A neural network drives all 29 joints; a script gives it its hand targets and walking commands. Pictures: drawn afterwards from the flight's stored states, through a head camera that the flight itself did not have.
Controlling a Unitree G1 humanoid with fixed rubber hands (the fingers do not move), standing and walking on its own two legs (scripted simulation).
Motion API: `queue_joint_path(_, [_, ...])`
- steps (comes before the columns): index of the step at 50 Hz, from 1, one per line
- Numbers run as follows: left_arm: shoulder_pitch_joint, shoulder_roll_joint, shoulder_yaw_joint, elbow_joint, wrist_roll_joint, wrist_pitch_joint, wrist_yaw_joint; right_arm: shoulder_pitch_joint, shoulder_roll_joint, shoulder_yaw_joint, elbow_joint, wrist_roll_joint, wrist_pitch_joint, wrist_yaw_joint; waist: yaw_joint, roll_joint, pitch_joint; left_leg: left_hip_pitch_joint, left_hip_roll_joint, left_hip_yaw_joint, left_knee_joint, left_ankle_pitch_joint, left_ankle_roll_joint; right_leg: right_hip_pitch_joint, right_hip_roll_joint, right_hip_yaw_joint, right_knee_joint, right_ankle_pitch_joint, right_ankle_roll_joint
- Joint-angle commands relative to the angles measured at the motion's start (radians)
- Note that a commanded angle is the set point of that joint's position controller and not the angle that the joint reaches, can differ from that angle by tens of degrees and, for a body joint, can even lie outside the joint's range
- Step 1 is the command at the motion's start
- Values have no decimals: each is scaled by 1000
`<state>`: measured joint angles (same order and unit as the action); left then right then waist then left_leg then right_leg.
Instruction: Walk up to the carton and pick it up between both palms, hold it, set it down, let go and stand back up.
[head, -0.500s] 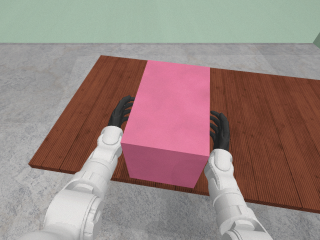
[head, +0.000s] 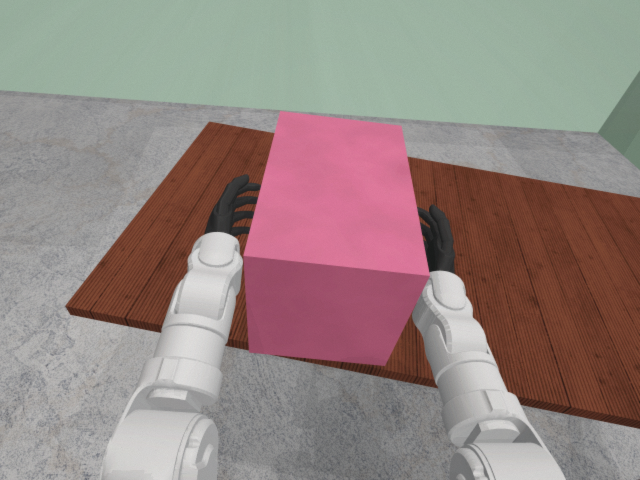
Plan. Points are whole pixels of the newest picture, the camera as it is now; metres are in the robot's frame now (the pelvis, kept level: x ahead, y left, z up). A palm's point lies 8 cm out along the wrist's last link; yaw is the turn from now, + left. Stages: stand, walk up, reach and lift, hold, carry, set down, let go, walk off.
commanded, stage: reach and lift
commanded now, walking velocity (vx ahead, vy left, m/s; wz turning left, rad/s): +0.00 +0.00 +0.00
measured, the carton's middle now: (329, 232) +0.43 -0.03 +0.10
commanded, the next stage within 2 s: hold in 1.42 s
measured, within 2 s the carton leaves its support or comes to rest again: neither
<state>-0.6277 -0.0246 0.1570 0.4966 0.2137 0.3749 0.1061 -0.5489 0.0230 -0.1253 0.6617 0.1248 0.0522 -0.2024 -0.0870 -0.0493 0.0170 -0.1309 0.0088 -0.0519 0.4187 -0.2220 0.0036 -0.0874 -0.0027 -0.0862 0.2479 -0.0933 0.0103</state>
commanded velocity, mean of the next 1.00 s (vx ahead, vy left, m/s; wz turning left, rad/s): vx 0.00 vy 0.00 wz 0.00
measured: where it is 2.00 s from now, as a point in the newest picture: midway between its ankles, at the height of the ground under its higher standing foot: outside the picture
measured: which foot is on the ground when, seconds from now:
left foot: down 0.00-1.00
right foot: down 0.00-1.00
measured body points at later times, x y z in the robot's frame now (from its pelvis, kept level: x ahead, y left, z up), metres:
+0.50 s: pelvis -0.01 -0.02 +0.00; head -0.02 +0.00 +0.45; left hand +0.41 +0.11 +0.15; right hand +0.38 -0.17 +0.15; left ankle +0.01 +0.11 -0.75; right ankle +0.03 -0.13 -0.75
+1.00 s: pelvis +0.01 +0.01 +0.00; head +0.00 +0.03 +0.45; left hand +0.39 +0.11 +0.16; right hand +0.37 -0.17 +0.15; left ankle +0.01 +0.11 -0.75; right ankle +0.03 -0.13 -0.75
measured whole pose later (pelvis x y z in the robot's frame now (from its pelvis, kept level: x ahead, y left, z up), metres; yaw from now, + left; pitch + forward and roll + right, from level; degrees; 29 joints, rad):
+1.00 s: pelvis +0.01 +0.01 +0.00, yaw -1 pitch -6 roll -2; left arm -0.53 -0.08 0.15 0.06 0.26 0.66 0.09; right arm -0.50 -0.03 -0.01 0.32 0.22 0.29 -0.23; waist -0.10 -0.03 0.08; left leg -0.06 0.00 -0.04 0.42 -0.25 0.02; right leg -0.02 0.00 -0.05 0.25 -0.12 0.02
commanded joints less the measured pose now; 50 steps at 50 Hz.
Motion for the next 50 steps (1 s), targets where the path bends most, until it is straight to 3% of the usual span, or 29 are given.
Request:
queue_joint_path(1, [-746, -771, -401, -111, -78, -62, -177, -1005, 597, 356, -328, -60, -51, 143, -7, 75, -514, 87, -29, 25, -117, 118, -51, 119, 40, -8, 14, 36, 9])
queue_joint_path(7, [-795, -714, -301, -37, -81, -35, -181, -1132, 649, 366, -343, -80, -22, 160, 64, 0, -556, -16, -49, 58, -149, -5, 20, 180, 21, 25, 12, -50, 18])
queue_joint_path(11, [-800, -674, -238, -11, -67, -14, -186, -1153, 659, 366, -314, -73, 3, 159, 91, -24, -562, -39, -58, 73, -151, -15, 41, 206, 17, 40, 9, -78, 20])
queue_joint_path(15, [-799, -648, -216, -28, -58, 4, -194, -1127, 666, 372, -283, -58, 25, 146, 83, -30, -562, -33, -66, 77, -144, 8, 46, 242, 13, 51, 13, -38, 27])
queue_joint_path(19, [-789, -654, -260, -105, -65, 21, -202, -1073, 668, 393, -282, -30, 42, 123, 39, -2, -578, 1, -72, 68, -125, 85, 27, 287, 15, 52, 31, 99, 40])
queue_joint_path(27, [-687, -695, -439, -364, -99, 68, -207, -927, 647, 524, -448, 86, 85, 68, -45, 88, -608, 111, -80, 20, -43, 391, -49, 362, 42, 30, 76, 425, 58])
queue_joint_path(33, [-631, -719, -567, -520, -128, 114, -187, -879, 603, 589, -602, 142, 121, 59, -71, 124, -551, 180, -60, -12, -12, 499, -91, 273, 69, 5, 67, 383, 39])
queue_joint_path(38, [-593, -729, -616, -592, -137, 147, -166, -864, 562, 609, -683, 159, 139, 74, -62, 126, -542, 233, -37, -25, -3, 549, -106, 212, 85, -4, 55, 322, 18])
queue_joint_path(43, [-527, -722, -601, -604, -120, 185, -155, -863, 527, 621, -724, 167, 151, 87, -28, 102, -542, 252, -23, -24, -4, 577, -100, 210, 94, -2, 48, 307, 5])
queue_joint_path(50, [-507, -689, -529, -557, -77, 224, -175, -871, 512, 598, -676, 151, 157, 91, 1, 70, -495, 216, -26, 2, -33, 482, -71, 236, 85, 8, 37, 276, 3])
